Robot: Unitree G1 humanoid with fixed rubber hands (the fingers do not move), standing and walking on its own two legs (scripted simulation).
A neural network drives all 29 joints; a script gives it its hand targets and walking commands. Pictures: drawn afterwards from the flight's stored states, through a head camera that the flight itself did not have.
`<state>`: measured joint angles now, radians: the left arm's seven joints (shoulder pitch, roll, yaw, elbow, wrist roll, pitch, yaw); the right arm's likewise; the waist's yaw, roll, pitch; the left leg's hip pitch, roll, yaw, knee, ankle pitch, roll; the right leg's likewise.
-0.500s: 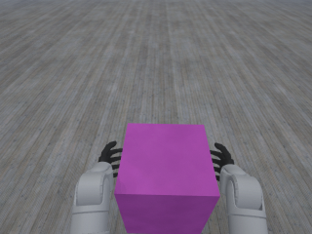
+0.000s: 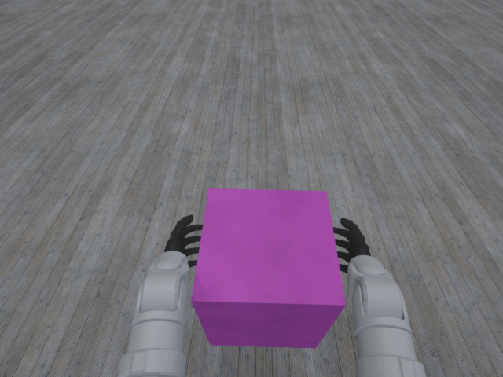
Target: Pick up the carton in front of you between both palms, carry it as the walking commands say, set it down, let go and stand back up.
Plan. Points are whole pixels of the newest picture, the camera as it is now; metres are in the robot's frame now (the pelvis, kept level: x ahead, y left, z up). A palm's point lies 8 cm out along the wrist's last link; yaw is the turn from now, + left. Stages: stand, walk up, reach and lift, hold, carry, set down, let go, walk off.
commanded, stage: carry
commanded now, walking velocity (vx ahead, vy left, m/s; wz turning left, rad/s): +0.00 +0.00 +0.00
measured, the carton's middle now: (265, 272) +0.32 +0.00 -0.04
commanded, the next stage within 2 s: hold in 0.40 s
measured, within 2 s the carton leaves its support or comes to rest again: neither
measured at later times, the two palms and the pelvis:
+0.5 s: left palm (167, 263) +0.29 +0.16 +0.04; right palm (352, 265) +0.29 -0.14 +0.05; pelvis +0.00 +0.01 +0.01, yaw +3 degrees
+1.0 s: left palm (164, 267) +0.29 +0.17 +0.03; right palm (338, 248) +0.34 -0.13 +0.03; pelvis -0.03 -0.04 -0.01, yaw +9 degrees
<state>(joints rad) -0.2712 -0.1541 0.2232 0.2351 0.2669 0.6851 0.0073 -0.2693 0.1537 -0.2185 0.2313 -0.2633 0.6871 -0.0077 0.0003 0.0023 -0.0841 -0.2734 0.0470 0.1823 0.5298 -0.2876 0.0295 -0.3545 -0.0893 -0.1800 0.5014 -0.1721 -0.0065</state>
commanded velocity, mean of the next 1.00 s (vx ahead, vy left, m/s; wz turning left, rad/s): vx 0.00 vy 0.00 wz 0.00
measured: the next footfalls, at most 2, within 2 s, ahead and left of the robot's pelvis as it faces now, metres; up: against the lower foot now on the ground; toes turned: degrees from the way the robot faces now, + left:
none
